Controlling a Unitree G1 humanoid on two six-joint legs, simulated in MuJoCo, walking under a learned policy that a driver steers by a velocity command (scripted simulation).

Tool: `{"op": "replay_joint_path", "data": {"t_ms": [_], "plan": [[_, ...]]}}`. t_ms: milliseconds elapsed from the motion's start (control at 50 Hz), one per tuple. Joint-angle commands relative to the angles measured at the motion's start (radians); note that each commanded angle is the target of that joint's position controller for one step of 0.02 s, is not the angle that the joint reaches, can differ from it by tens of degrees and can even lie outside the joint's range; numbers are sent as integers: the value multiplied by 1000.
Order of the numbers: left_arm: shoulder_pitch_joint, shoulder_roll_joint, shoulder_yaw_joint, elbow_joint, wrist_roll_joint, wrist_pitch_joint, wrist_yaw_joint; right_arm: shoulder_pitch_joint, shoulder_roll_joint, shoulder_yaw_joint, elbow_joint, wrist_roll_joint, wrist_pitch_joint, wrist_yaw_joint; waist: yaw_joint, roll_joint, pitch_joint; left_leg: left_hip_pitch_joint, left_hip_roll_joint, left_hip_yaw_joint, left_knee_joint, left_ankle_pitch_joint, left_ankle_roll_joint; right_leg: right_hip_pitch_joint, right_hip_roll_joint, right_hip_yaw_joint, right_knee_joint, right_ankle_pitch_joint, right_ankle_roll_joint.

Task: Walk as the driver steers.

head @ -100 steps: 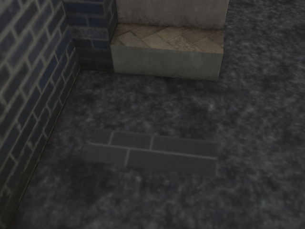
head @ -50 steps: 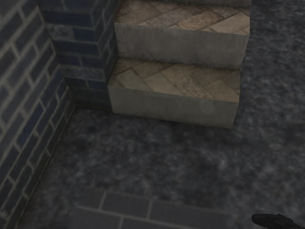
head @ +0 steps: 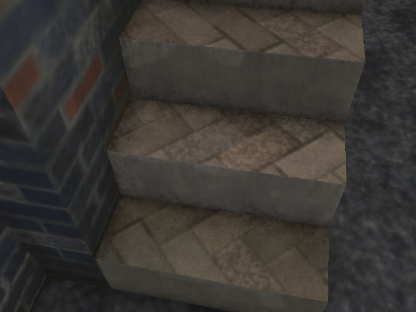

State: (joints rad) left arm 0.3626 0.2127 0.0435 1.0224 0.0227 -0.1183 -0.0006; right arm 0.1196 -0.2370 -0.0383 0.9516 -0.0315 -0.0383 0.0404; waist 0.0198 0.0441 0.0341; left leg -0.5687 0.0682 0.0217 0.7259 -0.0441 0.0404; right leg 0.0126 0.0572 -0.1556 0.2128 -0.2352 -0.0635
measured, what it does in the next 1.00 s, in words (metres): walks ahead: left foot, then right foot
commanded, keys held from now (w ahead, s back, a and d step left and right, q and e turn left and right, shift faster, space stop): w+q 0.06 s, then q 0.34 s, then e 0.60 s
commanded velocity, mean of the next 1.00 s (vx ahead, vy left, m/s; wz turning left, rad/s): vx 0.13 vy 0.00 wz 0.08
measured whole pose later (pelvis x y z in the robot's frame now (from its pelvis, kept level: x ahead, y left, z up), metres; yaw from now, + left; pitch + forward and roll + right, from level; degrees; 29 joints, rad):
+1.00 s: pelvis +0.13 -0.01 +0.00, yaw +2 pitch +4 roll +0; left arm 0.12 0.31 0.09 0.78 -0.01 0.03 0.06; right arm 0.06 -0.31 -0.03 0.86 0.00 -0.02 -0.05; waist 0.03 -0.01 0.02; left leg -0.34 -0.05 -0.06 0.58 -0.34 -0.07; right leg -0.34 0.05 0.21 0.43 -0.16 0.03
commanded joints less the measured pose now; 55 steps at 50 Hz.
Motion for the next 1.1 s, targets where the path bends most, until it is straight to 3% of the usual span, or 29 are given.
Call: {"op": "replay_joint_path", "data": {"t_ms": [20, 80, 120, 140, 160, 180, 220, 260, 340, 360, 400, 420, 460, 520, 580, 620, 660, 680, 700, 720, 780, 860, 940, 1000, 1020, 1040, 1060, 1080, 1100], "plan": [[-18, 152, 24, -37, -3, -15, 14, -108, -40, 4, -91, -3, -20, 0, 3, -127, 36, 75, -23, 61, -111, -2, 28, -57, -275, 58, -44, 465, -73], [-42, 178, 29, -32, 0, -2, 25, -32, -61, -3, -86, -5, -30, -13, -28, -137, -4, 121, -78, 102, -161, -138, 80, 42, -288, 24, 154, 843, -62], [-70, 185, 25, -44, -7, 17, 34, 179, -95, -22, -26, -21, -53, -28, -111, -99, -122, 351, -124, 101, -276, -26, 132, -4, -237, -19, 505, 884, -23], [-66, 170, 17, -65, -9, 15, 38, 288, -177, -46, -14, -28, -59, -42, -152, -4, -211, 577, 29, -86, -267, 281, 172, -209, -184, -31, 787, 542, 14], [-6, 93, -1, -102, -35, 15, 30, 256, -309, -81, -30, -23, -46, -50, -82, 295, -288, 815, 310, -506, -289, 809, 373, -583, 43, -13, 1138, -350, 61], [-54, 154, 6, -71, 3, 30, 32, 238, -255, -72, -35, 24, -41, -47, -78, 25, -319, 746, 290, -445, -315, 868, 351, -572, -54, 177, 1124, -298, 59], [-128, 128, 0, -85, -2, 31, 34, 108, -169, -52, -63, 34, -29, -51, -39, -53, -133, 543, 208, -292, -360, 814, 297, -561, -102, 183, 1028, -171, 86], [-151, 136, -2, -97, 29, 56, 28, 54, -128, -36, -67, 50, -16, -60, -14, -23, -112, 451, 141, -230, -381, 748, 240, -501, -105, 192, 939, -121, 102], [-158, 136, -6, -112, 28, 106, 43, 76, -187, -50, -56, 33, -19, -63, -9, 33, -176, 435, 107, -223, -344, 740, 208, -495, -69, 175, 851, -100, 113], [-173, 150, -1, -104, 31, 120, 51, 96, -195, -52, -61, 11, -19, -65, -42, 7, -161, 473, 138, -280, -335, 767, 188, -558, -54, 185, 843, -95, 112], [-210, 150, -1, -130, 25, 133, 58, 106, -203, -56, -50, 23, -7, -72, -40, 47, -182, 451, 122, -295, -334, 647, 175, -552, -60, 200, 826, -81, 109], [-368, 146, 6, -212, -18, 125, 81, 1, -246, -58, -117, 14, 13, -91, -42, 34, -198, 431, 154, -338, -345, 595, 180, -589, -35, 235, 822, -145, 152], [-331, 156, 9, -207, -22, 124, 98, -23, -212, -39, -127, 0, 37, -121, -33, 40, -236, 408, 159, -313, -346, 450, 178, -553, -45, 239, 823, -118, 191], [-277, 119, 1, -185, -19, 129, 93, -29, -148, -6, -110, -7, 41, -124, -33, 69, -183, 270, 120, -255, -385, 145, 164, -436, -62, 210, 730, -90, 203], [-321, 114, -6, -186, -22, 115, 64, -17, -146, 5, -89, -22, 37, -112, -71, 94, -139, 259, 113, -275, -442, -219, 149, -336, -65, 179, 490, -94, 161], [-312, 140, 0, -198, -25, 108, 46, -38, -184, -4, -89, 0, 37, -112, -44, 113, -80, 274, 112, -295, -420, -259, 146, -294, -52, 157, 306, -65, 116], [-315, 182, 4, -213, -13, 95, 30, 35, -192, -9, -70, 16, 29, -113, -50, 70, -49, 272, 62, -260, -357, -222, 78, -236, -82, 199, 148, 48, 61], [-304, 236, 11, -228, 3, 103, 28, 49, -173, -7, -78, 2, 12, -111, -62, -55, -80, 197, 0, -185, -206, -199, 31, -148, -203, 341, 158, 350, 20], [-290, 299, 35, -212, 2, 106, 24, -5, -147, -5, -116, -2, 5, -108, -68, -221, -73, 148, -87, -68, -155, -308, -33, -214, -312, 492, 130, 439, -122], [-293, 247, 29, -227, 7, 99, 24, -82, -166, -13, -131, -10, 3, -108, -32, -196, -70, 154, -90, -72, -80, -348, -69, -232, -346, 561, 100, 462, -187], [-259, 268, 53, -230, -5, 74, 38, -124, -179, -24, -147, 10, 25, -114, -4, -202, -118, 8, -108, -92, 161, -477, -105, -99, -330, 583, 133, 574, -194], [-265, 253, 75, -260, -36, 112, 67, -111, -117, -7, -150, 16, 21, -99, -6, -146, -167, 9, -108, -92, 123, -422, -148, -70, -266, 547, 174, 555, -151], [-302, 241, 80, -306, -21, 133, 67, -59, -122, 3, -142, 31, 17, -90, -13, -241, -190, 146, -128, -75, -65, -345, -125, -125, -236, 580, 152, 480, -133], [-310, 237, 81, -332, -36, 136, 57, 58, -175, -18, -122, 37, 7, -83, -55, -258, -173, 332, -114, -56, -345, -180, -75, -213, -183, 573, 176, 343, -70], [-283, 209, 72, -336, -41, 136, 55, 92, -218, -33, -122, 26, 5, -82, -57, -209, -180, 490, -37, -100, -415, -131, -38, -347, -139, 539, 236, 176, -19], [-229, 121, 51, -333, -29, 131, 43, 97, -270, -47, -134, -3, 15, -88, -27, 20, -202, 635, 189, -309, -443, -66, 57, -552, -25, 403, 490, -167, 36], [-263, 158, 63, -384, -28, 108, 44, 69, -310, -57, -152, -61, 14, -79, -34, 196, -168, 541, 368, -555, -479, 76, 218, -735, 47, 340, 690, -395, 73], [-261, 248, 86, -373, -20, 97, 37, 44, -260, -49, -168, -60, 6, -82, -20, 104, -165, 509, 386, -497, -479, 132, 248, -721, -29, 370, 872, -344, 88], [-221, 264, 96, -345, -27, 101, 33, -5, -213, -39, -178, -42, 0, -88, 9, 58, -148, 494, 314, -376, -454, 147, 198, -722, -36, 360, 941, -274, 92]]}}
Keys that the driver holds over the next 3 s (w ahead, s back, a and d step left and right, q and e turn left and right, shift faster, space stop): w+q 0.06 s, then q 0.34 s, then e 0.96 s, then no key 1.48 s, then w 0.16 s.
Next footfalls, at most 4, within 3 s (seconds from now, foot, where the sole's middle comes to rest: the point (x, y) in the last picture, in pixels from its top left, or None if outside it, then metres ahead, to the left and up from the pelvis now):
0.12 left None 0.20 0.10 -0.78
0.66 right None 0.21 -0.13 -0.78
1.02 left None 0.16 0.11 -0.78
1.48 right None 0.12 -0.16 -0.78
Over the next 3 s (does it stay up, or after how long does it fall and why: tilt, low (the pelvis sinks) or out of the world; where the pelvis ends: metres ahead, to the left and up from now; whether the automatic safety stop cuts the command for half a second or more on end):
stays up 0.11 -0.04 0.00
